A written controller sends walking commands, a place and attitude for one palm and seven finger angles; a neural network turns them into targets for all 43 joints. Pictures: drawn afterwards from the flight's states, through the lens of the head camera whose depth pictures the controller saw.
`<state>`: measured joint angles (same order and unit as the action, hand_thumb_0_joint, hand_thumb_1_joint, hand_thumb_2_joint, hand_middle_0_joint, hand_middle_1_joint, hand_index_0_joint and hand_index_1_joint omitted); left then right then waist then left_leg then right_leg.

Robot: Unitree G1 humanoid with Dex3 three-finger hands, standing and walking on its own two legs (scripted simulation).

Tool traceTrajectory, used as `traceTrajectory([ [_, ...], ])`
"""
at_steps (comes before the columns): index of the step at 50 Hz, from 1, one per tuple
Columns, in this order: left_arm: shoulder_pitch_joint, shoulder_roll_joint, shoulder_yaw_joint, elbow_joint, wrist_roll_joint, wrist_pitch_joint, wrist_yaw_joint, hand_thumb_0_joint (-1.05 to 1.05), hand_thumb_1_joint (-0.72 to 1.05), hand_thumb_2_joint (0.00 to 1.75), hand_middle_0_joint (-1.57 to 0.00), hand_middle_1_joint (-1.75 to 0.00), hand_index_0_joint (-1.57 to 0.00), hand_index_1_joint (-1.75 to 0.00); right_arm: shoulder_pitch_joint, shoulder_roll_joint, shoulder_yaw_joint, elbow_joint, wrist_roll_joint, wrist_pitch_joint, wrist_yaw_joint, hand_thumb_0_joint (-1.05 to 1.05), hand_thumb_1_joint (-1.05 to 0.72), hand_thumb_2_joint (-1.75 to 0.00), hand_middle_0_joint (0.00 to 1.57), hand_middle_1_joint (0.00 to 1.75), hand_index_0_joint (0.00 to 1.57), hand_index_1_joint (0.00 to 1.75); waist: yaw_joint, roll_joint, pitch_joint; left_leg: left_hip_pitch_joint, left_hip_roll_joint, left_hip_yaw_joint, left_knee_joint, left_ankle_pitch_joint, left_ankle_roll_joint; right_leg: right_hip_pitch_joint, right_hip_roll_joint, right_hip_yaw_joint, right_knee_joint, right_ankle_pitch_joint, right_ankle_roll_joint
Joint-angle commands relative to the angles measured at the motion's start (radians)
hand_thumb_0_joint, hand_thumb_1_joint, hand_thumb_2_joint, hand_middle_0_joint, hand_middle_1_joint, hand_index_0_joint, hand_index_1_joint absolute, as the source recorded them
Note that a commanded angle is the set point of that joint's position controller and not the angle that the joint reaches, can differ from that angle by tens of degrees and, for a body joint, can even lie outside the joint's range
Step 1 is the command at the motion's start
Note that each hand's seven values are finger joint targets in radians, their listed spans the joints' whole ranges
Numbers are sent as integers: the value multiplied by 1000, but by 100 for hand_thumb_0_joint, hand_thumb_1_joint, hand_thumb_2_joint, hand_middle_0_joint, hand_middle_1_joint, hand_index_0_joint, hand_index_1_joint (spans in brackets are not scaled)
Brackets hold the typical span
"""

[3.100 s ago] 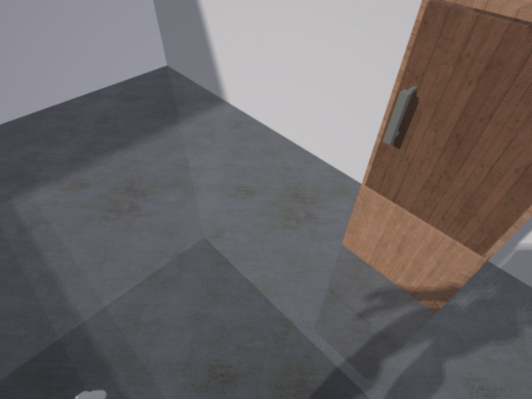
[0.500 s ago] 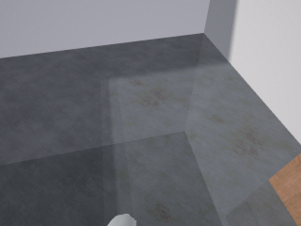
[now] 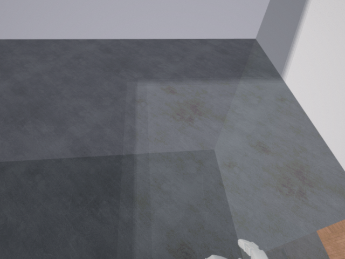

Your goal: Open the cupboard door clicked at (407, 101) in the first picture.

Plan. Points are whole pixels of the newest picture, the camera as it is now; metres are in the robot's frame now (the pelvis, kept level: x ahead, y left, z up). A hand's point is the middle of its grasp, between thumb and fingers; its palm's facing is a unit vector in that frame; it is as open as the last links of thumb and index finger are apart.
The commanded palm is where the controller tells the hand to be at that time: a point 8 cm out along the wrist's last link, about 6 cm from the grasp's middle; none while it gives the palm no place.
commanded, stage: turn to face it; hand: left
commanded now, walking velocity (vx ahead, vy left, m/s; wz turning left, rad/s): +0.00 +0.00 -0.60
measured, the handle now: out of the picture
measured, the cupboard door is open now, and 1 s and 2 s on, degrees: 0 0 0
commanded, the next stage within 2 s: none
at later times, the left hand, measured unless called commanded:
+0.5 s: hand (120, 242) +0.17 +0.16 -0.16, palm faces -0.26 -0.93 -0.24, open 7.4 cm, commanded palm none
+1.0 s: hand (142, 219) +0.24 +0.11 -0.16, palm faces -0.60 -0.78 -0.19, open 7.4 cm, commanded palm none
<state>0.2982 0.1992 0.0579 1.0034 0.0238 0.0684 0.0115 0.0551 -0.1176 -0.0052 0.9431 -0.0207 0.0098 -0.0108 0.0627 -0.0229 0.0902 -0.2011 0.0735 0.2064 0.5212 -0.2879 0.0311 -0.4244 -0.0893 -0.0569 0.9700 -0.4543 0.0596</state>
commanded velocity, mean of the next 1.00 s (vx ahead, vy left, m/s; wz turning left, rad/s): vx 0.00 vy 0.00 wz -0.60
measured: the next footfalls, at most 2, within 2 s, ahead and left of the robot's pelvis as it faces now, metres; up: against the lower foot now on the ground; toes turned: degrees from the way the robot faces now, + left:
right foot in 0.16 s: +0.08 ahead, -0.14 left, +0.00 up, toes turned -13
left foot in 0.58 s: +0.11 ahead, +0.10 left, +0.00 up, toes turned -17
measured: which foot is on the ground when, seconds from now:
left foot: down 0.00-0.16, up 0.18-0.56, down 0.58-1.00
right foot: up 0.00-0.14, down 0.16-0.58, up 0.60-1.00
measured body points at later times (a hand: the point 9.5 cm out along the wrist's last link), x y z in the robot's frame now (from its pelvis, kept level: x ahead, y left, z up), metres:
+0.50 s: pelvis +0.03 -0.01 +0.00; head +0.06 -0.01 +0.45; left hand +0.19 +0.21 -0.14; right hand +0.02 -0.30 -0.13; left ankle +0.06 +0.12 -0.70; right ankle +0.04 -0.13 -0.74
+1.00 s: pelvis +0.03 +0.02 +0.00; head +0.07 +0.01 +0.45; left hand +0.27 +0.15 -0.15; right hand -0.10 -0.19 -0.14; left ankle +0.07 +0.11 -0.74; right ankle -0.06 -0.09 -0.70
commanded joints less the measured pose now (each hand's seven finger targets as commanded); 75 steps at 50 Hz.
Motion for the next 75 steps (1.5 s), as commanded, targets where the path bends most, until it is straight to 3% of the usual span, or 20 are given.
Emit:
traceTrajectory([
  [1,7,50,29,-91,0,-15,-15,0,90,90,-20,-30,-20,-30,57,-234,-93,-35,-3,-1,-12,0,-90,-90,20,30,20,30,-55,189,-37,23,290,-99,-177,308,119,-6,-1,-26,-87,49,-5],
  [6,64,96,48,-112,8,-45,-21,0,90,90,-20,-30,-20,-30,69,-240,-110,-50,-2,4,-5,0,-90,-90,20,30,20,30,-11,73,-101,-26,241,3,120,242,14,223,33,-47,-429,294,-36],
  [8,120,262,72,-114,6,-65,-4,0,90,90,-20,-30,-20,-30,65,-138,-80,-114,7,11,0,0,-90,-90,20,30,20,30,22,-305,-130,-358,8,-48,591,-366,-86,352,-316,471,-624,790,-229],
  [11,-34,219,66,-160,0,-50,11,0,90,90,-20,-30,-20,-30,12,-193,-83,-114,5,24,-5,0,-90,-90,20,30,20,30,-10,-165,-95,-387,40,-218,706,-191,-76,229,-227,430,-690,334,-255],
  [15,-103,202,51,-172,0,-55,4,0,90,90,-20,-30,-20,-30,98,-194,-77,-72,0,25,-2,0,-90,-90,20,30,20,30,-49,-90,-136,-301,25,-191,563,-102,-102,231,-140,303,-652,415,-215],
  [27,-189,239,59,-197,-7,-25,-9,0,90,90,-20,-30,-20,-30,256,-210,-62,-72,17,-5,-22,0,-90,-90,20,30,20,30,-103,-104,-175,30,-40,-155,-62,9,-82,119,-53,400,-536,414,-167],
  [29,-167,136,38,-235,-21,-18,-26,0,90,90,-20,-30,-20,-30,251,-361,-85,-95,0,-16,-26,0,-90,-90,20,30,20,30,-93,342,-129,169,319,-536,-311,21,42,-196,175,157,-191,-24,-43],
  [30,-177,166,44,-231,-1,-12,-21,0,90,90,-20,-30,-20,-30,209,-368,-84,-111,0,-11,-26,0,-90,-90,20,30,20,30,-97,381,-91,52,427,-588,-312,34,98,-194,123,136,23,-124,-15],
  [32,-174,176,62,-198,8,-14,-38,0,90,90,-20,-30,-20,-30,148,-286,-64,-125,-5,-21,-31,0,-90,-90,20,30,20,30,-54,157,-39,-12,302,-405,-267,216,88,-162,100,127,218,-7,-6],
  [35,-146,135,50,-177,-1,-9,-47,0,90,90,-20,-30,-20,-30,154,-252,-62,-119,1,-28,-33,0,-90,-90,20,30,20,30,-51,170,-83,100,227,-201,-196,471,72,-177,73,81,265,70,19],
  [46,-268,84,34,-210,-2,-9,-48,0,90,90,-20,-30,-20,-30,274,-266,-101,-37,-6,-16,-18,0,-90,-90,20,30,20,30,-128,224,-97,189,306,-92,-140,514,100,-61,34,-26,-110,1,11],
  [51,-163,109,38,-183,-2,-40,-37,0,90,90,-20,-30,-20,-30,254,-288,-111,-33,-1,-13,-4,0,-90,-90,20,30,20,30,-72,197,-159,113,287,13,71,521,6,200,75,-74,-493,215,-44],
  [52,-78,180,49,-158,3,-54,-27,0,90,90,-20,-30,-20,-30,262,-261,-104,-49,9,-12,3,0,-90,-90,20,30,20,30,-31,68,-212,-57,258,42,254,389,-52,431,-26,48,-584,395,-91],
  [53,4,295,73,-136,7,-64,-11,0,90,90,-20,-30,-20,-30,208,-177,-77,-107,9,-8,8,0,-90,-90,20,30,20,30,10,-245,-212,-388,104,51,488,-283,-111,584,-292,399,-594,808,-198],
  [54,46,305,73,-121,-15,-57,-1,0,90,90,-20,-30,-20,-30,146,-195,-74,-136,9,8,-8,0,-90,-90,20,30,20,30,29,-174,-205,-421,73,-111,609,-374,-112,496,-346,407,-568,986,-281],
  [59,-172,210,50,-189,-7,-49,2,0,90,90,-20,-30,-20,-30,159,-208,-79,-86,-2,31,-7,0,-90,-90,20,30,20,30,-71,-128,-103,-353,63,-176,620,-116,-129,253,-144,258,-624,570,-214],
  [68,-148,253,61,-191,2,-36,-10,0,90,90,-20,-30,-20,-30,120,-202,-70,-126,12,11,-10,0,-90,-90,20,30,20,30,-52,-154,-121,-178,-24,-154,263,-136,-108,168,-108,399,-608,427,-233],
  [71,-197,237,60,-201,-7,-26,-9,0,90,90,-20,-30,-20,-30,245,-206,-69,-100,17,-5,-20,0,-90,-90,20,30,20,30,-117,-129,-159,30,-35,-143,-56,20,-94,96,-51,390,-499,434,-159],
  [73,-140,126,41,-231,-20,-17,-26,0,90,90,-20,-30,-20,-30,238,-369,-94,-121,-1,-14,-24,0,-90,-90,20,30,20,30,-98,356,-137,165,356,-546,-299,-5,40,-207,170,150,-123,-90,-38],
  [75,-161,185,60,-202,8,-10,-30,0,90,90,-20,-30,-20,-30,154,-317,-79,-139,-2,-16,-27,0,-90,-90,20,30,20,30,-83,272,-76,-47,374,-524,-319,-60,79,-164,98,156,169,-70,-13],
])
